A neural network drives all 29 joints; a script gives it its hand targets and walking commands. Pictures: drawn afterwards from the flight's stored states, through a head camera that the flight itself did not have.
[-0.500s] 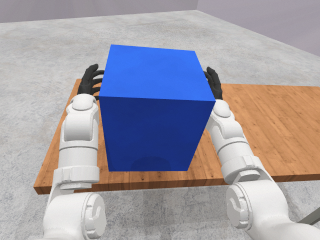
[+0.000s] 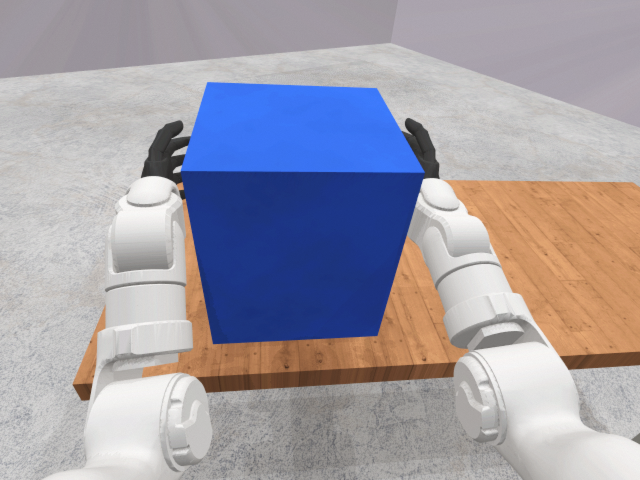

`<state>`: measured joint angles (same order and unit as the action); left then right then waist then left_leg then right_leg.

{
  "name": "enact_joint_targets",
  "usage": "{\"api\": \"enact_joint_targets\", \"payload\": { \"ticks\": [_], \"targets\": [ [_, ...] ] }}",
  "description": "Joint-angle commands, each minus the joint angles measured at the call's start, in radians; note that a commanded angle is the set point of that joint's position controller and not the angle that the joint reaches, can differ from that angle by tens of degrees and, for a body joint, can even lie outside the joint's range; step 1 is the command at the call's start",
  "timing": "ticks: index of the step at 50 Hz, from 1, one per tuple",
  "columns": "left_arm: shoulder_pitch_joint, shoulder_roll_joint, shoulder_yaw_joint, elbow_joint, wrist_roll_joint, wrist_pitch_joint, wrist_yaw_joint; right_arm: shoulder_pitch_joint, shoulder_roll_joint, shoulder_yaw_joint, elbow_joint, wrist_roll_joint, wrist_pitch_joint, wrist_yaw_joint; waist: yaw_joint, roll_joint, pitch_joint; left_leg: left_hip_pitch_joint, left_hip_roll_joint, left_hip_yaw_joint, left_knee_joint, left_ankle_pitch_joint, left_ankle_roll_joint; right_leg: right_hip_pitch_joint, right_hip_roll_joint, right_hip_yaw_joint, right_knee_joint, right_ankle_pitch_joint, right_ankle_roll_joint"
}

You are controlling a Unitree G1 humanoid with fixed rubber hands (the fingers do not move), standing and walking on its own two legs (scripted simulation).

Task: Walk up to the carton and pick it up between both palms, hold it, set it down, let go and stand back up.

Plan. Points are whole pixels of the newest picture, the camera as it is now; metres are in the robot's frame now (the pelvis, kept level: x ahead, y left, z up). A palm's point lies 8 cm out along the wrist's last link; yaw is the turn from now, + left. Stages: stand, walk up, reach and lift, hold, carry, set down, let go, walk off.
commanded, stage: reach and lift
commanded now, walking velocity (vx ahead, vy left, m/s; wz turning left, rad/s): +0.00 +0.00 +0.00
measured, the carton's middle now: (296, 214) +0.38 +0.00 +0.19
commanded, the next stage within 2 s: hold in 0.96 s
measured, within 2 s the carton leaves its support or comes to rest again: neither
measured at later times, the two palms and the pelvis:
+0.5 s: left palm (160, 165) +0.38 +0.15 +0.26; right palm (424, 156) +0.39 -0.15 +0.27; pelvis +0.02 +0.00 +0.00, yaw +1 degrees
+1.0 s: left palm (154, 142) +0.37 +0.15 +0.29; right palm (439, 128) +0.38 -0.15 +0.31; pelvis +0.01 +0.00 +0.00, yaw +0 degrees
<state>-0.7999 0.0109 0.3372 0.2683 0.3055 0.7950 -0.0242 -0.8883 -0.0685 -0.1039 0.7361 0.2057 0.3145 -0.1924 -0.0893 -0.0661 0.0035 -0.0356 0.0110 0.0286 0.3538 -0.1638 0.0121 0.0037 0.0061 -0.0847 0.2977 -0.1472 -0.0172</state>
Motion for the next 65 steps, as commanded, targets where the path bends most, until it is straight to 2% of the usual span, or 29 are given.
{"api": "enact_joint_targets", "payload": {
  "ticks": [1, 3, 4, 5, 6, 9, 12, 16, 18, 21, 23, 25, 28, 33, 35, 36, 41, 42, 43, 46, 48, 50, 51, 55, 57, 60, 61, 64, 65],
  "targets": [
    [-0.746, -0.540, -0.436, -0.064, -0.152, -0.086, -0.091, -0.812, 0.581, 0.303, -0.308, 0.060, -0.024, 0.116, -0.011, 0.095, -0.395, 0.079, -0.036, 0.002, -0.048, 0.102, -0.020, 0.019, 0.037, -0.004, -0.036, 0.008, 0.059],
    [-0.774, -0.550, -0.455, -0.094, -0.168, -0.088, -0.089, -0.803, 0.592, 0.292, -0.282, 0.073, -0.017, 0.116, -0.022, 0.120, -0.428, 0.099, -0.031, -0.016, -0.045, 0.128, -0.025, 0.048, 0.040, 0.000, -0.037, 0.044, 0.055],
    [-0.763, -0.549, -0.450, -0.054, -0.161, -0.081, -0.090, -0.808, 0.567, 0.283, -0.233, 0.086, -0.007, 0.117, -0.016, 0.134, -0.385, 0.090, -0.020, -0.016, -0.045, 0.127, -0.034, 0.018, 0.039, 0.000, -0.041, 0.021, 0.053],
    [-0.765, -0.552, -0.432, -0.041, -0.148, -0.075, -0.091, -0.812, 0.564, 0.281, -0.226, 0.075, 0.001, 0.118, -0.030, 0.128, -0.373, 0.075, -0.021, -0.017, -0.053, 0.106, -0.035, 0.018, 0.046, 0.002, -0.044, 0.005, 0.047],
    [-0.773, -0.539, -0.423, -0.034, -0.157, -0.075, -0.092, -0.798, 0.564, 0.276, -0.201, 0.083, 0.012, 0.120, -0.023, 0.108, -0.370, 0.066, -0.031, -0.016, -0.055, 0.108, -0.028, 0.031, 0.041, 0.005, -0.039, 0.015, 0.052],
    [-0.790, -0.541, -0.435, -0.071, -0.181, -0.074, -0.093, -0.823, 0.565, 0.284, -0.233, 0.107, 0.016, 0.112, -0.027, 0.112, -0.425, 0.091, -0.033, -0.018, -0.027, 0.189, -0.034, 0.050, 0.041, 0.007, -0.032, 0.093, 0.053],
    [-0.795, -0.555, -0.448, -0.119, -0.202, -0.077, -0.088, -0.842, 0.593, 0.339, -0.287, 0.145, 0.024, 0.097, -0.009, 0.118, -0.486, 0.097, -0.042, -0.022, -0.007, 0.274, -0.041, 0.094, 0.057, 0.014, -0.012, 0.204, 0.062],
    [-0.759, -0.539, -0.477, -0.190, -0.198, -0.065, -0.095, -0.816, 0.610, 0.401, -0.373, 0.207, 0.052, 0.063, -0.026, 0.095, -0.510, 0.127, -0.055, -0.033, 0.025, 0.334, -0.047, 0.118, 0.052, 0.030, 0.003, 0.343, 0.080],
    [-0.735, -0.534, -0.453, -0.155, -0.194, -0.040, -0.103, -0.824, 0.596, 0.424, -0.399, 0.220, 0.075, 0.052, -0.008, 0.068, -0.469, 0.097, -0.056, -0.032, 0.017, 0.294, -0.041, 0.118, 0.056, 0.033, -0.003, 0.318, 0.086],
    [-0.734, -0.487, -0.419, -0.137, -0.179, -0.023, -0.111, -0.820, 0.578, 0.425, -0.398, 0.230, 0.103, 0.033, -0.006, 0.045, -0.416, 0.079, -0.053, -0.024, 0.004, 0.238, -0.035, 0.107, 0.052, 0.032, -0.005, 0.289, 0.096],
    [-0.742, -0.522, -0.462, -0.178, -0.193, -0.021, -0.114, -0.812, 0.585, 0.418, -0.404, 0.249, 0.113, 0.033, -0.024, 0.105, -0.427, 0.101, -0.053, -0.021, 0.007, 0.269, -0.050, 0.110, 0.055, 0.022, -0.002, 0.287, 0.088],
    [-0.757, -0.520, -0.444, -0.177, -0.188, -0.010, -0.114, -0.818, 0.581, 0.412, -0.401, 0.242, 0.132, 0.033, -0.023, 0.102, -0.418, 0.076, -0.051, -0.027, 0.001, 0.265, -0.050, 0.089, 0.059, 0.033, -0.006, 0.261, 0.086],
    [-0.745, -0.515, -0.459, -0.230, -0.198, 0.003, -0.115, -0.819, 0.586, 0.433, -0.455, 0.267, 0.150, 0.032, -0.009, 0.100, -0.457, 0.093, -0.047, -0.041, 0.014, 0.309, -0.059, 0.127, 0.065, 0.042, 0.010, 0.335, 0.086],
    [-0.763, -0.507, -0.477, -0.262, -0.221, 0.017, -0.113, -0.805, 0.574, 0.428, -0.460, 0.286, 0.186, 0.022, -0.041, 0.110, -0.478, 0.094, -0.052, -0.044, 0.017, 0.306, -0.067, 0.113, 0.066, 0.036, 0.002, 0.336, 0.086],
    [-0.768, -0.501, -0.471, -0.238, -0.214, 0.030, -0.117, -0.822, 0.556, 0.403, -0.451, 0.282, 0.210, 0.022, -0.042, 0.105, -0.436, 0.081, -0.052, -0.041, 0.010, 0.255, -0.068, 0.063, 0.060, 0.043, -0.006, 0.254, 0.083],
    [-0.784, -0.505, -0.463, -0.232, -0.217, 0.032, -0.116, -0.802, 0.570, 0.412, -0.432, 0.285, 0.215, 0.027, -0.022, 0.109, -0.423, 0.064, -0.044, -0.041, -0.010, 0.265, -0.069, 0.087, 0.075, 0.032, -0.007, 0.237, 0.076],
    [-0.863, -0.508, -0.479, -0.247, -0.236, 0.028, -0.107, -0.820, 0.536, 0.371, -0.394, 0.298, 0.238, 0.038, -0.036, 0.152, -0.441, 0.048, -0.042, -0.044, -0.021, 0.203, -0.072, 0.052, 0.069, 0.032, -0.014, 0.185, 0.073],
    [-0.872, -0.498, -0.450, -0.198, -0.225, 0.031, -0.104, -0.848, 0.524, 0.350, -0.363, 0.293, 0.241, 0.045, -0.028, 0.158, -0.409, 0.012, -0.040, -0.040, -0.034, 0.160, -0.067, 0.038, 0.066, 0.033, -0.019, 0.131, 0.068],
    [-0.899, -0.492, -0.436, -0.187, -0.234, 0.029, -0.100, -0.861, 0.540, 0.347, -0.376, 0.284, 0.241, 0.051, -0.026, 0.118, -0.431, -0.012, -0.036, -0.047, -0.042, 0.120, -0.052, 0.039, 0.067, 0.036, -0.026, 0.109, 0.065],
    [-0.892, -0.475, -0.423, -0.133, -0.245, 0.023, -0.091, -0.907, 0.541, 0.343, -0.354, 0.305, 0.240, 0.055, -0.004, 0.115, -0.448, 0.000, -0.032, -0.043, -0.036, 0.125, -0.045, 0.031, 0.062, 0.039, -0.013, 0.109, 0.066],
    [-0.914, -0.465, -0.377, -0.068, -0.224, 0.025, -0.092, -0.906, 0.517, 0.318, -0.259, 0.297, 0.252, 0.060, -0.002, 0.133, -0.399, -0.034, -0.031, -0.037, -0.054, 0.080, -0.049, 0.033, 0.061, 0.045, -0.028, 0.083, 0.065],
    [-0.917, -0.451, -0.342, -0.006, -0.215, 0.020, -0.099, -0.922, 0.532, 0.305, -0.217, 0.274, 0.250, 0.066, 0.013, 0.094, -0.386, -0.057, -0.021, -0.044, -0.068, 0.014, -0.037, 0.015, 0.061, 0.049, -0.031, 0.007, 0.060],
    [-0.926, -0.457, -0.348, -0.016, -0.225, 0.013, -0.099, -0.927, 0.527, 0.289, -0.201, 0.280, 0.245, 0.067, 0.013, 0.112, -0.402, -0.048, -0.028, -0.036, -0.065, 0.034, -0.038, 0.021, 0.059, 0.045, -0.029, 0.027, 0.060],
    [-0.958, -0.453, -0.326, 0.006, -0.243, -0.002, -0.101, -0.961, 0.552, 0.289, -0.189, 0.291, 0.244, 0.069, 0.014, 0.077, -0.445, -0.051, -0.033, -0.043, -0.057, 0.047, -0.019, 0.045, 0.051, 0.060, -0.021, 0.075, 0.062],
    [-0.968, -0.460, -0.325, 0.010, -0.235, -0.011, -0.103, -0.965, 0.537, 0.286, -0.161, 0.294, 0.242, 0.071, 0.015, 0.111, -0.430, -0.040, -0.033, -0.042, -0.049, 0.082, -0.033, 0.035, 0.055, 0.055, -0.026, 0.081, 0.064],
    [-0.957, -0.479, -0.340, -0.014, -0.245, -0.011, -0.112, -0.959, 0.559, 0.309, -0.214, 0.306, 0.239, 0.053, 0.007, 0.101, -0.502, -0.009, -0.045, -0.037, -0.026, 0.140, -0.039, 0.068, 0.056, 0.065, -0.019, 0.155, 0.068],
    [-0.982, -0.465, -0.341, -0.032, -0.261, -0.014, -0.110, -0.957, 0.536, 0.309, -0.201, 0.311, 0.246, 0.053, -0.012, 0.075, -0.490, -0.005, -0.044, -0.045, -0.021, 0.155, -0.035, 0.061, 0.056, 0.072, -0.023, 0.164, 0.070],
    [-0.962, -0.456, -0.327, -0.040, -0.246, -0.012, -0.112, -0.952, 0.564, 0.323, -0.239, 0.335, 0.255, 0.042, 0.012, 0.074, -0.492, -0.012, -0.044, -0.053, -0.015, 0.142, -0.033, 0.072, 0.054, 0.082, -0.015, 0.196, 0.076],
    [-0.955, -0.450, -0.340, -0.035, -0.250, -0.007, -0.118, -0.932, 0.577, 0.331, -0.245, 0.329, 0.259, 0.035, 0.001, 0.080, -0.471, -0.020, -0.053, -0.046, -0.015, 0.161, -0.039, 0.076, 0.047, 0.082, -0.018, 0.230, 0.087]
  ]
}}
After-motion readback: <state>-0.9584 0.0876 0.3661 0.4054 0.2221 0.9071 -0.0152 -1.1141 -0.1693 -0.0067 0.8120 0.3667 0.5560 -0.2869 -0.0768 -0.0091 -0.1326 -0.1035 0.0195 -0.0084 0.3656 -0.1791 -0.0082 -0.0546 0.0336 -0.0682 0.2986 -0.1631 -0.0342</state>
